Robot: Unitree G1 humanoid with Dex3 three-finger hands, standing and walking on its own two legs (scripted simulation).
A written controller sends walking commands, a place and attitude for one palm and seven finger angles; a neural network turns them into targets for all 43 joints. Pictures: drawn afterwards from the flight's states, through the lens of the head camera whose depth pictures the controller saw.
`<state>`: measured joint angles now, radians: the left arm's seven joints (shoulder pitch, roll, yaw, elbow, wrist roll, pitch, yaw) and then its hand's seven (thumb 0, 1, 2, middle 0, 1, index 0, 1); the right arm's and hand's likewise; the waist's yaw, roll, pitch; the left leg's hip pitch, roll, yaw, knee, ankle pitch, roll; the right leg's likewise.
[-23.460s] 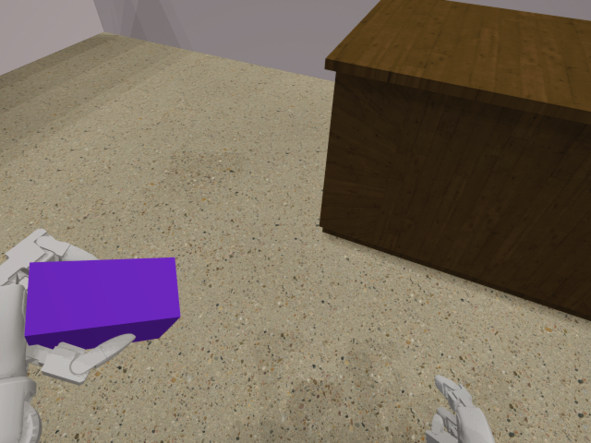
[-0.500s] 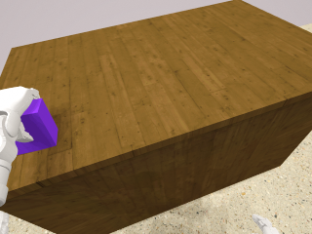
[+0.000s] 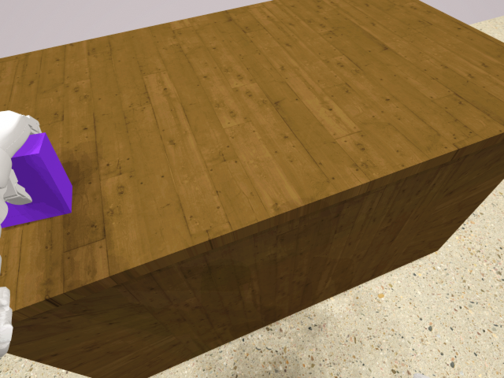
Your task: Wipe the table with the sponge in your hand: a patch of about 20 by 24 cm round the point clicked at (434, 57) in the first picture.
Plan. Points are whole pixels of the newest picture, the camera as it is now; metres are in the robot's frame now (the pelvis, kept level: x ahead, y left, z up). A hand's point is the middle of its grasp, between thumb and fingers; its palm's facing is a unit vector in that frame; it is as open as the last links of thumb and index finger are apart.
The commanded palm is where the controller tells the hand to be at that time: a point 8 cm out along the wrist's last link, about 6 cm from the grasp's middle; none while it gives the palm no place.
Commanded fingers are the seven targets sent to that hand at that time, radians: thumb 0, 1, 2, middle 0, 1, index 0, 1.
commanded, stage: wipe forward along the first lane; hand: left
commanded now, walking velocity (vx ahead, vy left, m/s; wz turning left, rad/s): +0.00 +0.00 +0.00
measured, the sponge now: (27, 190) +0.37 +0.39 +0.10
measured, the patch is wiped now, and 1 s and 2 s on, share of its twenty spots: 0.10 0.20 0.65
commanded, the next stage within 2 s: slide across to the middle lane in 0.32 s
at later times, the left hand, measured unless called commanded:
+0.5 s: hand (13, 143) +0.43 +0.42 +0.15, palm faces -0.16 +0.02 -0.99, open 10.1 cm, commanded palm +0.41 +0.40 +0.20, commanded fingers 0.00 0.10 1.30 -1.20 -1.60 -1.20 -1.60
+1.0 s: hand (52, 131) +0.45 +0.36 +0.16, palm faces -0.04 +0.00 -1.00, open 10.1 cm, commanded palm +0.42 +0.35 +0.22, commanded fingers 0.00 0.10 1.30 -1.20 -1.60 -1.20 -1.60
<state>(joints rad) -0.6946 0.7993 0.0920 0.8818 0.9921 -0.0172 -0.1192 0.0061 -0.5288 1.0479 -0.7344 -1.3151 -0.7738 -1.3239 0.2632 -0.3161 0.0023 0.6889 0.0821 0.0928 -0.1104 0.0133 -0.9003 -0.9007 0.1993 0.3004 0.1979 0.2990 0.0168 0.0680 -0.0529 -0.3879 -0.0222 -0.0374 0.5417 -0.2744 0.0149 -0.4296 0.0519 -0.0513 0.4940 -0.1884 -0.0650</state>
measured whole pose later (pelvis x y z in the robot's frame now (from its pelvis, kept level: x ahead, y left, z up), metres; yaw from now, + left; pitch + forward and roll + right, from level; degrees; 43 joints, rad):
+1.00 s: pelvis +0.05 +0.05 +0.01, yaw +1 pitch +6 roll -1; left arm -0.71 0.57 -0.11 0.58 0.97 0.26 -0.13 0.00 -0.53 1.05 -0.73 -1.32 -0.77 -1.33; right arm 0.12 -0.27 0.05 0.66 0.07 0.06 -0.05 0.01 -0.90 -0.90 0.20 0.30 0.20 0.30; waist 0.06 0.08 -0.04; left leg -0.23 -0.09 -0.05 0.38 -0.26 0.08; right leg -0.27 -0.01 -0.05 0.36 -0.20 0.00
